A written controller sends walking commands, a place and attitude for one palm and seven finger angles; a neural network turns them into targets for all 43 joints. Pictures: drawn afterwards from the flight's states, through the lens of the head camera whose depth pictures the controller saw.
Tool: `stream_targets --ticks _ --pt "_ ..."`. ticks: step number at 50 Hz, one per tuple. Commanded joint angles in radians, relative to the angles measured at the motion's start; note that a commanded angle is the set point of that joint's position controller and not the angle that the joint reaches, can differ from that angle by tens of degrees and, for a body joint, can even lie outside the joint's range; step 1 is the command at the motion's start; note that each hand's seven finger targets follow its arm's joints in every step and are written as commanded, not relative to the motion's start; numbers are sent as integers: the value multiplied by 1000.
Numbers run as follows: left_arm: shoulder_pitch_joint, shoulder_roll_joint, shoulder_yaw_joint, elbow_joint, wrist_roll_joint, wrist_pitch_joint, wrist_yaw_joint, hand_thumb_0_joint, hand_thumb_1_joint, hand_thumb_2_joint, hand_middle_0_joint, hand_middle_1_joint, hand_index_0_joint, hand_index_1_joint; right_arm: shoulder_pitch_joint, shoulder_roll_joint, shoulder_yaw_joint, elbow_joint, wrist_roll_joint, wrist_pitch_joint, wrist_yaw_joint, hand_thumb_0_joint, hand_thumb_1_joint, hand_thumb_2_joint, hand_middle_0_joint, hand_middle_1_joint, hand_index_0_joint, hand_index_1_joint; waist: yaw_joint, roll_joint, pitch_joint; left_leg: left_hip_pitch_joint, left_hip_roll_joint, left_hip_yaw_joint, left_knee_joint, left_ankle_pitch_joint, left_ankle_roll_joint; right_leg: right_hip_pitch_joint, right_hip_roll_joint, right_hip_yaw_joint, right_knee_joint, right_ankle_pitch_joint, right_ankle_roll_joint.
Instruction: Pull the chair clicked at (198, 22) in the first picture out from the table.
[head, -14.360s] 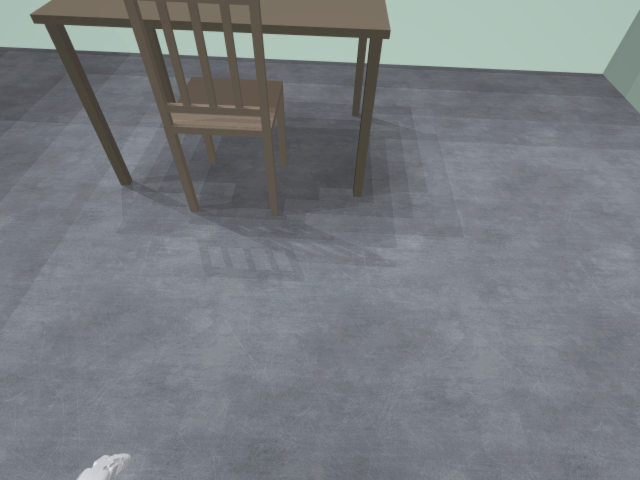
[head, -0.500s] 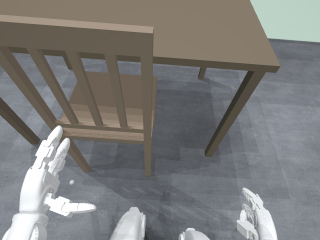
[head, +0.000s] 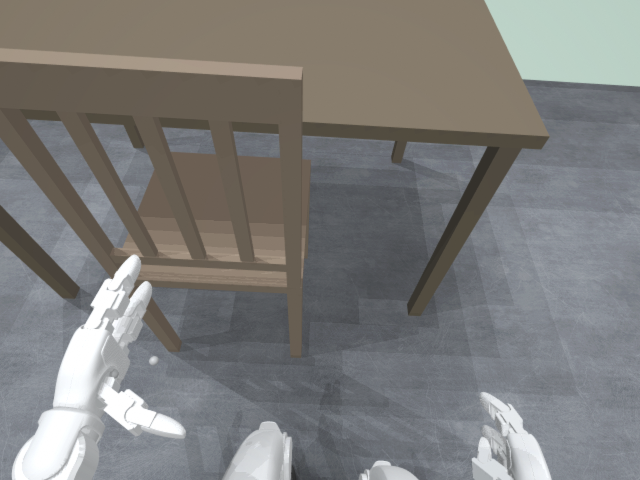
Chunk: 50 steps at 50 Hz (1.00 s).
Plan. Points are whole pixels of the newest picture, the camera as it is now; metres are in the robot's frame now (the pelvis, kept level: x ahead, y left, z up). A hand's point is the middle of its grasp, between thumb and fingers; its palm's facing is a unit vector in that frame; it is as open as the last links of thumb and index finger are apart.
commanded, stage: raise the hand toward the chair's back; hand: left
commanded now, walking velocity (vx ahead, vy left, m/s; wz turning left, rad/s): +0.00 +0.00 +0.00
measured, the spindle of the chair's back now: (177, 198) +0.51 +0.26 +0.00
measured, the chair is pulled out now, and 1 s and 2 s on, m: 0.00 0.00 0.00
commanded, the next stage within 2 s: aim the fingers beside a spindle in 0.40 s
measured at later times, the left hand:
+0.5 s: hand (161, 352) +0.25 +0.19 +0.05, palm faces +0.04 -1.00 -0.05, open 16.9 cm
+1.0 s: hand (190, 329) +0.29 +0.18 +0.02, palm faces +0.01 -1.00 -0.04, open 16.9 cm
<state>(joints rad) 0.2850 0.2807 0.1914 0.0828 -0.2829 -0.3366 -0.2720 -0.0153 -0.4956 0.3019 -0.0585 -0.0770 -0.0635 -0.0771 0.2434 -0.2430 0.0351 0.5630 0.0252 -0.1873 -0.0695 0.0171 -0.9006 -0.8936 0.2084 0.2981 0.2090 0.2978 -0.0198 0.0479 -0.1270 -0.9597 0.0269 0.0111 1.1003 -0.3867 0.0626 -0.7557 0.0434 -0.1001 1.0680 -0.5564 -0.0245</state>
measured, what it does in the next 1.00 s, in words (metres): stands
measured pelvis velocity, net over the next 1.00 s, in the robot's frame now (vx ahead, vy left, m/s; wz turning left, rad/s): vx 0.01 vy -0.02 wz -0.01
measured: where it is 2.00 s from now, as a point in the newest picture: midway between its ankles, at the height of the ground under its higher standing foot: outside the picture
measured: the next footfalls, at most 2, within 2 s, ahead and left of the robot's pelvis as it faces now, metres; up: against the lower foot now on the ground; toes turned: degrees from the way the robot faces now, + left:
none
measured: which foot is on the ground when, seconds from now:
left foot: down 0.00-1.00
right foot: down 0.00-1.00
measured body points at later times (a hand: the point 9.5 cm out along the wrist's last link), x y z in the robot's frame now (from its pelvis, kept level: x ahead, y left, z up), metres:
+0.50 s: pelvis +0.01 -0.01 +0.00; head +0.07 +0.00 +0.45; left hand +0.24 +0.25 +0.05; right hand +0.18 -0.25 -0.08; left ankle +0.08 +0.08 -0.66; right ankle -0.02 -0.11 -0.66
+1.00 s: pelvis +0.01 -0.02 -0.01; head +0.09 -0.02 +0.43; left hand +0.28 +0.23 +0.03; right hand +0.17 -0.27 -0.10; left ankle +0.08 +0.08 -0.66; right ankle -0.02 -0.11 -0.66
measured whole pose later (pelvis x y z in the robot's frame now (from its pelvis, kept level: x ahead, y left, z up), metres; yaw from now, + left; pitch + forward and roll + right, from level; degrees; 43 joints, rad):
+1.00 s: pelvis +0.01 -0.02 -0.01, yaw +0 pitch +17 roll -3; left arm 0.16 0.25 0.19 0.22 -0.27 -0.41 -0.24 -0.02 -0.50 0.30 -0.06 -0.08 -0.06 -0.08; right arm 0.23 -0.25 0.02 0.58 0.02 -0.17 -0.05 0.02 -0.90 -0.89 0.21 0.30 0.21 0.30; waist -0.03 0.05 -0.15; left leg -1.02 0.04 0.01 1.14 -0.42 0.04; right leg -0.83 0.05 -0.09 1.13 -0.60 -0.05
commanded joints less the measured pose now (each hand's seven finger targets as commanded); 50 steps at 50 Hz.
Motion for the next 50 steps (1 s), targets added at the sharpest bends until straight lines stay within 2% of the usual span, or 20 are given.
stream_targets --ticks 1,2,5,10,12,13,17,22,23,25,29,30,32,33,36,37,39,41,42,50 --pt "-46 141 101 -249 -26 -103 30 0 -500 300 -60 -80 -60 -80 -50 -130 -66 -150 2 -60 -8 0 -900 -900 200 300 200 300 12 44 -227 402 17 -125 -205 53 -33 -82 5 26 -173 124 -2" --pt "-49 145 109 -240 -22 -115 41 0 -500 300 -60 -80 -60 -80 -52 -130 -66 -141 0 -61 -6 0 -900 -900 200 300 200 300 16 51 -215 384 17 -125 -201 47 -33 -84 6 27 -168 120 -4" --pt "-61 116 80 -181 -10 -137 50 0 -500 300 -60 -80 -60 -80 -52 -132 -66 -134 -3 -61 1 0 -900 -900 200 300 200 300 -5 34 -167 346 15 -120 -190 8 -32 -120 2 29 -163 96 0" --pt "-61 120 58 -167 -15 -126 4 0 -500 300 -60 -80 -60 -80 -44 -141 -69 -144 3 -63 1 0 -900 -900 200 300 200 300 0 39 -220 345 9 -98 -172 41 -26 -81 -2 48 -177 113 1" --pt "-57 141 72 -179 -20 -118 -5 0 -500 300 -60 -80 -60 -80 -42 -141 -70 -144 6 -62 -3 0 -900 -900 200 300 200 300 4 28 -232 346 9 -91 -167 68 -21 -55 1 55 -187 132 1" --pt "-60 139 74 -204 -22 -118 -6 0 -500 300 -60 -80 -60 -80 -43 -139 -69 -149 6 -63 -2 0 -900 -900 200 300 200 300 9 53 -248 364 8 -89 -170 80 -23 -48 -1 53 -184 140 0" --pt "-76 158 109 -218 -27 -131 17 0 -500 300 -60 -80 -60 -80 -49 -129 -69 -133 2 -63 -7 0 -900 -900 200 300 200 300 7 24 -234 349 8 -87 -155 105 -20 -45 2 54 -181 160 2" --pt "-80 127 83 -159 -18 -141 16 0 -500 300 -60 -80 -60 -80 -51 -128 -68 -125 2 -61 0 0 -900 -900 200 300 200 300 -4 26 -193 322 7 -86 -144 81 -21 -80 0 57 -178 143 3" --pt "-84 115 66 -162 -18 -138 9 0 -500 300 -60 -80 -60 -80 -54 -129 -66 -131 3 -62 1 0 -900 -900 200 300 200 300 -7 43 -199 327 6 -82 -142 79 -21 -82 -2 61 -179 142 4" --pt "-75 114 58 -157 -19 -125 -4 0 -500 300 -60 -80 -60 -80 -52 -130 -67 -137 5 -60 -1 0 -900 -900 200 300 200 300 -5 33 -210 334 6 -79 -144 86 -20 -69 -3 64 -186 152 6" --pt "-178 115 40 -154 -14 -121 -6 0 -500 300 -60 -80 -60 -80 -41 -136 -64 -129 3 -64 -6 0 -900 -900 200 300 200 300 -23 24 -221 327 7 -83 -122 90 -18 -90 -4 67 -173 158 7" --pt "-176 106 35 -149 -12 -124 -2 0 -500 300 -60 -80 -60 -80 -40 -136 -63 -129 1 -65 -6 0 -900 -900 200 300 200 300 -20 17 -227 329 7 -87 -122 90 -18 -94 -3 63 -168 156 6" --pt "-212 136 63 -136 -6 -131 14 0 -500 300 -60 -80 -60 -80 -39 -139 -63 -123 -1 -64 -7 0 -900 -900 200 300 200 300 -16 10 -235 312 8 -86 -110 91 -18 -97 -1 67 -157 154 4" --pt "-228 122 58 -138 -8 -136 19 0 -500 300 -60 -80 -60 -80 -40 -136 -64 -125 -3 -64 -5 0 -900 -900 200 300 200 300 -16 11 -250 314 4 -81 -104 105 -18 -93 -5 68 -153 169 6" --pt "-183 127 77 -122 -5 -139 34 0 -500 300 -60 -80 -60 -80 -42 -133 -66 -128 -6 -56 4 0 -900 -900 200 300 200 300 4 17 -284 319 3 -70 -99 147 -20 -66 -8 71 -142 216 5" --pt "-186 150 98 -116 0 -137 36 0 -500 300 -60 -80 -60 -80 -43 -133 -68 -125 -6 -53 7 0 -900 -900 200 300 200 300 15 41 -294 316 2 -67 -95 167 -20 -54 -7 74 -135 236 2" --pt "-170 140 95 -103 2 -131 38 0 -500 300 -60 -80 -60 -80 -45 -130 -69 -127 -5 -42 13 0 -900 -900 200 300 200 300 15 34 -294 320 3 -63 -97 178 -23 -54 -8 73 -132 254 4" --pt "-175 118 69 -86 3 -121 35 0 -500 300 -60 -80 -60 -80 -45 -130 -69 -132 -4 -34 16 0 -900 -900 200 300 200 300 3 12 -281 303 2 -57 -88 176 -19 -55 -9 81 -138 270 10" --pt "-188 127 83 -65 1 -119 34 0 -500 300 -60 -80 -60 -80 -43 -133 -70 -124 -5 -30 16 0 -900 -900 200 300 200 300 3 -4 -279 284 2 -58 -81 177 -18 -50 -8 83 -135 274 10" --pt "-262 94 35 -84 -2 -169 30 0 -500 300 -60 -80 -60 -80 -34 -136 -73 -114 -8 -33 14 0 -900 -900 200 300 200 300 -16 11 -295 300 6 -64 -56 181 -19 -104 -10 80 -111 268 9"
